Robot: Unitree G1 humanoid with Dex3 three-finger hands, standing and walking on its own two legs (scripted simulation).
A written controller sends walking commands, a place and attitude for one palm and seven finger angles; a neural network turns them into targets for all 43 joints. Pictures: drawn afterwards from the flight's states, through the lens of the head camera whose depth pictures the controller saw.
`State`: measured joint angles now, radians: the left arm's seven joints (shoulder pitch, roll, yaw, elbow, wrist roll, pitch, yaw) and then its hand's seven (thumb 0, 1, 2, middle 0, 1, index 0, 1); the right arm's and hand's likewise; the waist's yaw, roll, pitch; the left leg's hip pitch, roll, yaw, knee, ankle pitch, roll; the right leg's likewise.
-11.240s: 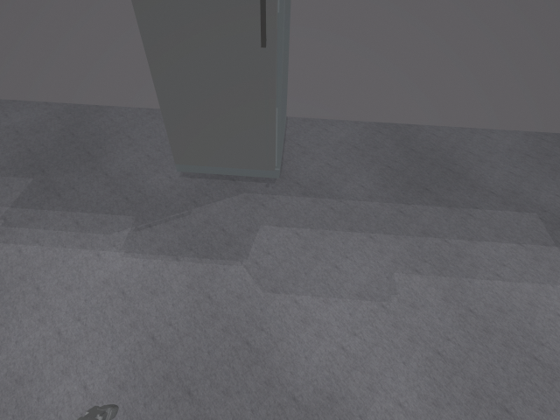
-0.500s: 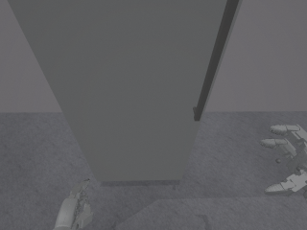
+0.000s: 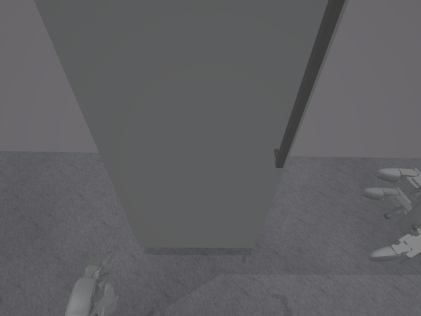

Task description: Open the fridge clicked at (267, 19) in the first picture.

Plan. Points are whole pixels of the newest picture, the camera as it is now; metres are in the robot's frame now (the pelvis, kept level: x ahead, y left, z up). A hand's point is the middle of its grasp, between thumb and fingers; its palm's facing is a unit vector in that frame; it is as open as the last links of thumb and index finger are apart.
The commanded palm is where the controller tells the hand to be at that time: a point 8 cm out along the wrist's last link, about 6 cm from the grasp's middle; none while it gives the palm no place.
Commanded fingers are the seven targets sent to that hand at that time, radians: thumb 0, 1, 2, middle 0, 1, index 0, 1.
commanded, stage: raise the hand to about handle height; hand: right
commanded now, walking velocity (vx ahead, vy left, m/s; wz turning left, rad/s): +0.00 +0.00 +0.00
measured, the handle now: (304, 80) +0.51 -0.16 +0.21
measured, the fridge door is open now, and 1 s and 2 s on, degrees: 0 0 0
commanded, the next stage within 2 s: move the hooked fingers beside the handle in 0.12 s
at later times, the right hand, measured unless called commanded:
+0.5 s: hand (378, 204) +0.29 -0.27 +0.11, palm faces +0.01 +1.00 -0.02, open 14.0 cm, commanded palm +0.27 -0.31 +0.12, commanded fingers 0.00 0.50 -0.30 0.30 1.20 0.30 1.20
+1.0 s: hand (355, 180) +0.34 -0.25 +0.11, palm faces -0.01 +1.00 -0.01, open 14.0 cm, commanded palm +0.32 -0.30 +0.11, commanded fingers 0.00 0.50 -0.30 0.30 1.20 0.30 1.20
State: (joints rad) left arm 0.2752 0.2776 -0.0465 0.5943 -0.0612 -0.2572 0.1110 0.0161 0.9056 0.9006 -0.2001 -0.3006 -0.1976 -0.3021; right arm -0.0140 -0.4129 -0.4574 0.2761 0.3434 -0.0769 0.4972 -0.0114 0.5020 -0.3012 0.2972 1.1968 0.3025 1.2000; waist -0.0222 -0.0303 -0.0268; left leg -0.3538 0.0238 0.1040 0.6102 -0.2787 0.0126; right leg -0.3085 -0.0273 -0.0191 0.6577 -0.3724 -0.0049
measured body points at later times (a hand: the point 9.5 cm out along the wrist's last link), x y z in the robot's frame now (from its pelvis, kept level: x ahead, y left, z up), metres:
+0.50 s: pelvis +0.00 -0.01 +0.00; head +0.01 +0.00 +0.45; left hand +0.17 +0.23 -0.07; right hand +0.29 -0.32 +0.11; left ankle +0.03 +0.11 -0.72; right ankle -0.02 -0.11 -0.72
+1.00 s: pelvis +0.00 -0.01 +0.00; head +0.02 +0.00 +0.45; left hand +0.14 +0.25 -0.09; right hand +0.34 -0.30 +0.12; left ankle +0.03 +0.11 -0.72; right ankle -0.02 -0.11 -0.72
